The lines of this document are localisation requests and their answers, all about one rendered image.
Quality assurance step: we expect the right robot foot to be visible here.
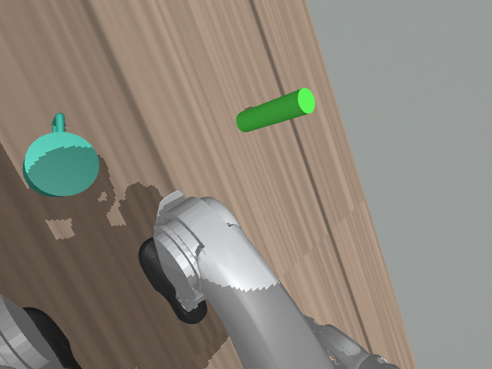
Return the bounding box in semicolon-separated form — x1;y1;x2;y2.
138;237;208;324

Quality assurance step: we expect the right robot hand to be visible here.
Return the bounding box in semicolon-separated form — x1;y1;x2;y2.
304;315;370;369

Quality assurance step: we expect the right robot arm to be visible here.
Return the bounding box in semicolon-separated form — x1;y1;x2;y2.
358;354;400;369

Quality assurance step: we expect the left robot foot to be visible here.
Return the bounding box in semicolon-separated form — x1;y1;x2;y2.
23;307;82;369

